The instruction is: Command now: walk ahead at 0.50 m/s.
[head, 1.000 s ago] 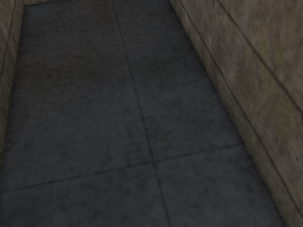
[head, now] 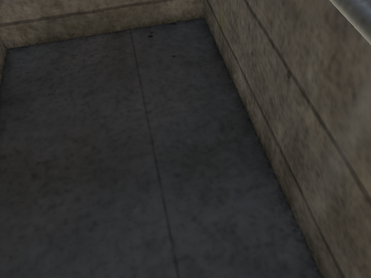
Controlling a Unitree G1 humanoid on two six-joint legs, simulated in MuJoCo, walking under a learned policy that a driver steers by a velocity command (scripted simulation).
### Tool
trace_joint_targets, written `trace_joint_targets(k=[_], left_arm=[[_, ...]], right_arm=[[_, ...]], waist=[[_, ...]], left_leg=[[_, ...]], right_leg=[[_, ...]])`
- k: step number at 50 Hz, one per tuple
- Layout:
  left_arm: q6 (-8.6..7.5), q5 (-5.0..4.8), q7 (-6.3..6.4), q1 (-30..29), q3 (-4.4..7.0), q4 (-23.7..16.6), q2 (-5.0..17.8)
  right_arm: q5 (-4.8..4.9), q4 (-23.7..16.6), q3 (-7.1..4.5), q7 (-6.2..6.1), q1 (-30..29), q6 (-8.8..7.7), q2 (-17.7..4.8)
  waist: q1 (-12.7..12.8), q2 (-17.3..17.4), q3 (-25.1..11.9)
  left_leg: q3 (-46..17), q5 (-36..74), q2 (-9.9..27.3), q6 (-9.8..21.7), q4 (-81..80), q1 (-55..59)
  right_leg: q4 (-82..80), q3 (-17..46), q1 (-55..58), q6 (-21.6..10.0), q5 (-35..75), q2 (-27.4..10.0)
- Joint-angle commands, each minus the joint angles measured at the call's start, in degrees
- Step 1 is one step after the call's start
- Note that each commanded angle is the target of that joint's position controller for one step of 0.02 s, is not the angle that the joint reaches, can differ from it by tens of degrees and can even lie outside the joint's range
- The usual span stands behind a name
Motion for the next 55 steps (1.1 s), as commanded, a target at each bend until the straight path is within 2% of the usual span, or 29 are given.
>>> trace_joint_targets(k=[1, 5, 8, 10, 11, 12, 13, 14, 15, 18, 21, 24, 26, 29, 33, 35, 37, 38, 39, 40, 41, 43, 45, 49, 50, 51, 53, 54, 55], left_arm=[[-1.07, -0.26, -0.08, 0.8, 1.35, -2.2, 7.9], [-1.17, -0.32, -0.16, 1.3, 1.53, -2.1, 8.5], [-0.28, 0.19, 0.12, 2.3, 1.54, -1.7, 8.6], [1.26, 1.05, -0.37, 3.0, 1.22, -2.1, 8.2], [1.57, 2.81, -0.11, 3.8, 0.11, -3.2, 6.0], [1.57, 0.96, -0.64, 8.7, -1.42, -5.7, -0.1], [1.34, 0.35, 0.05, 5.8, -0.34, -5.2, 4.8], [1.39, 0.44, 0.27, -1.1, 0.59, -6.5, 6.9], [1.34, -0.33, 0.29, -2.9, 0.26, -6.6, 5.9], [4.34, 1.08, -0.16, -3.0, -0.27, -5.4, 3.3], [6.21, 1.44, -0.37, -6.8, 0.25, -6.0, 4.0], [5.89, 1.6, -0.5, -13.6, 0.21, -8.2, 3.8], [5.86, 1.35, -0.72, -18.2, -0.1, -9.4, 3.9], [6.18, 0.67, -0.42, -22.3, -1.0, -10.2, 2.8], [5.15, 0.61, 0.03, -26.2, -1.26, -12.0, 4.1], [3.79, 2.13, -0.07, -24.6, -1.15, -11.9, 4.9], [2.49, 1.21, 0.99, -14.0, -0.3, -8.9, 6.3], [1.74, 2.09, 1.5, -4.4, 0.81, -6.1, 9.0], [1.26, 3.27, 1.88, 3.7, 2.69, -5.6, 15.1], [1.58, 3.64, 1.25, 5.6, 3.31, -4.9, 16.1], [1.68, 2.37, 0.99, 0.5, 1.93, -5.3, 11.2], [0.83, 0.37, 1.02, -5.6, 0.9, -5.9, 7.5], [0.14, -0.54, 1.95, -6.8, -0.37, -4.9, 4.8], [-2.02, -1.16, 1.79, -6.2, 0.56, -4.7, 9.2], [-1.76, -0.4, 1.48, -5.0, 0.87, -4.7, 9.7], [-1.68, 0.05, 1.35, -5.1, 0.9, -5.1, 9.8], [-1.03, 0.12, 1.25, -2.9, 1.01, -5.4, 10.0], [-0.35, 0.31, 1.56, -3.1, 0.66, -5.6, 9.4], [0.16, 0.51, 1.85, -1.7, 0.96, -5.9, 10.1]], right_arm=[[0.43, -4.9, 0.64, 0.52, -5.5, -0.13, -0.3], [0.77, -6.1, 0.1, 0.29, -9.0, 0.06, -2.2], [0.28, -6.0, -0.31, -0.21, -9.2, -0.87, -3.1], [0.27, -1.8, -1.43, -0.5, 2.2, -1.77, -5.1], [-0.3, 0.5, -2.83, -0.94, 12.6, -2.43, -9.3], [-0.99, 0.2, -4.65, -1.9, 18.3, -2.39, -16.1], [1.02, -0.4, -4.68, -2.53, 18.6, -1.16, -13.9], [1.61, -1.5, -3.99, -2.74, 13.8, -1.15, -10.8], [1.71, -1.7, -3.09, -2.7, 10.5, -1.84, -6.8], [2.08, -0.7, -2.29, -2.69, 9.4, -3.39, -4.0], [3.52, 1.1, -2.07, -2.99, 12.4, -4.98, -4.7], [3.15, 2.8, -2.27, -3.54, 16.3, -4.69, -5.6], [3.92, 3.9, -1.9, -3.71, 17.7, -4.08, -5.4], [2.7, 6.1, -1.9, -3.64, 22.0, -3.75, -5.6], [2.46, 8.4, -1.63, -4.2, 24.9, -3.24, -5.5], [2.44, 8.4, -1.98, -4.59, 23.3, -2.68, -7.1], [2.84, 8.2, -2.1, -4.12, 21.6, -2.81, -7.9], [2.93, 6.7, -2.37, -3.95, 16.5, -3.03, -9.3], [4.19, 5.0, -1.28, -3.36, 19.1, -3.2, -5.6], [4.06, 6.0, -0.9, -3.51, 22.3, -2.59, -3.0], [1.44, 5.8, -1.61, -2.93, 16.9, -1.92, -5.5], [1.15, 4.0, -1.58, -2.19, 12.3, -1.53, -3.3], [-0.14, 3.2, -1.4, -1.62, 12.0, 0.17, -1.7], [0.05, -0.3, -0.87, -0.68, 7.1, 2.06, -0.5], [0.75, -1.3, -0.81, -0.5, 5.5, 2.3, -0.4], [0.52, -1.5, -0.8, 0.16, 5.8, 2.78, -0.3], [0.47, -4.5, -0.72, 0.85, -0.1, 2.95, -0.5], [0.95, -5.8, -0.97, 1.57, -2.9, 3.08, -0.9], [0.48, -6.8, -1.37, 1.98, -4.7, 2.98, -2.0]], waist=[[-1.0, -9.2, 2.1], [-1.4, -9.8, 2.7], [-1.5, -9.5, 2.0], [-5.1, -6.7, -4.4], [-8.4, -3.6, -9.6], [-7.6, 13.8, -18.1], [-8.5, 12.7, -18.4], [-7.0, 6.9, -11.2], [-4.9, 1.6, -6.9], [-0.9, 1.3, -3.4], [-0.2, 1.2, -1.4], [-1.6, 1.2, 0.6], [-2.4, 1.4, 1.6], [-4.3, 0.3, 2.6], [-5.1, -1.5, 3.9], [-3.9, -1.1, 1.8], [-0.8, -1.1, -2.0], [4.4, -1.6, -5.1], [5.7, -9.3, -12.4], [5.2, -15.0, -15.0], [2.9, -5.4, -8.1], [0.2, -2.0, -0.4], [-2.3, -5.1, 1.8], [-3.2, -7.7, 2.8], [-3.2, -8.8, 3.3], [-3.0, -10.2, 2.7], [-1.4, -10.1, 3.9], [-0.9, -12.5, 4.5], [0.3, -11.2, 4.7]], left_leg=[[2.4, 8.6, -0.5, 0.1, -8.2, 2.3], [1.9, 9.9, -1.2, 2.1, -15.1, 6.4], [3.0, 2.7, -3.0, 4.6, -19.4, 9.8], [6.3, -3.1, -7.0, 5.9, -25.0, 23.5], [-2.0, -6.7, -0.5, 7.7, -23.7, 37.6], [-27.5, -10.7, 17.3, 15.0, -27.4, 57.1], [-38.2, -7.1, 18.1, 16.3, -36.3, 53.3], [-27.5, -2.2, 15.1, 14.4, -35.3, 46.9], [-21.1, 3.5, 13.1, 12.5, -36.6, 39.6], [-11.9, 7.3, 7.9, 8.8, -41.5, 29.3], [-8.2, 10.1, 6.0, 8.9, -43.6, 29.9], [-6.8, 7.2, 5.3, 7.7, -45.9, 31.2], [-5.3, 7.0, 3.8, 6.9, -46.1, 32.1], [-5.3, 8.7, 4.4, 7.7, -46.2, 34.8], [-5.4, 20.0, 6.5, 9.6, -43.1, 41.4], [-4.9, 29.4, 5.3, 9.2, -37.4, 42.2], [-4.2, 42.6, 3.7, 8.2, -28.4, 38.3], [-2.7, 39.0, 0.9, 7.3, -18.9, 29.5], [-0.8, 20.2, -4.7, 5.1, -3.2, 14.1], [1.4, -23.8, -11.9, 4.3, 14.0, 3.0], [-3.4, -23.0, -7.4, 5.2, 17.9, -1.7], [-4.9, -13.4, -3.4, 4.6, 13.4, 0.0], [-3.7, -9.5, -2.2, 3.0, 10.8, 2.4], [-0.4, -3.5, -0.4, 1.9, 0.2, 4.3], [1.1, -2.1, -0.3, 1.7, -2.3, 4.7], [1.3, 0.2, -0.3, 1.3, -5.1, 7.0], [4.2, 2.3, -1.3, 1.2, -9.8, 8.4], [3.9, 3.7, -1.4, 1.2, -12.8, 7.3], [5.0, 3.8, -2.2, 1.7, -14.1, 7.4]], right_leg=[[-6.3, 4.8, -4.3, -7.2, 15.5, -12.4], [-5.2, 4.8, -0.4, -5.4, 16.1, -15.0], [1.9, 3.9, 4.9, -4.8, 26.1, -16.4], [18.3, 1.9, 5.2, -4.3, 30.4, -12.6], [32.3, 1.1, -4.6, -4.0, 18.9, -10.1], [54.8, -2.6, -27.2, -1.3, -10.8, -1.6], [65.2, 4.6, -33.2, -2.2, -19.9, 0.7], [67.6, 7.0, -35.2, -3.3, -13.3, -3.1], [63.9, 7.4, -32.6, -3.2, -8.4, -5.2], [52.8, 7.8, -22.9, -1.9, -5.6, -7.2], [46.4, 6.1, -24.5, -0.9, -3.1, -6.4], [39.4, 4.9, -28.3, 0.6, 2.9, -6.4], [32.7, 4.0, -28.9, 0.9, 6.1, -6.3], [25.9, 2.6, -28.4, 1.0, 6.9, -5.4], [22.8, 1.3, -30.9, 0.0, 4.0, -4.8], [20.1, -0.8, -26.0, -1.4, 0.2, -2.2], [15.3, -1.3, -11.2, -2.9, 0.4, -0.4], [14.3, 3.3, 2.2, -4.9, 1.3, -3.9], [12.0, 20.9, 18.5, -10.6, -2.9, -16.9], [4.1, 39.7, 21.4, -17.3, -2.9, -29.0], [3.0, 34.4, 14.4, -15.2, -8.4, -25.9], [-1.0, 21.3, 3.1, -12.2, -4.4, -22.5], [-3.5, 14.4, -1.8, -9.4, 0.6, -20.0], [-5.6, 4.0, -6.1, -7.7, 5.3, -19.0], [-5.0, 2.0, -6.3, -7.0, 5.7, -18.0], [-4.3, -1.6, -7.5, -6.1, 6.6, -16.6], [-3.3, -4.0, -7.8, -4.6, 6.8, -16.5], [-2.1, -5.2, -5.5, -3.4, 7.1, -16.4], [-1.4, -5.6, -4.0, -3.1, 7.8, -17.3]])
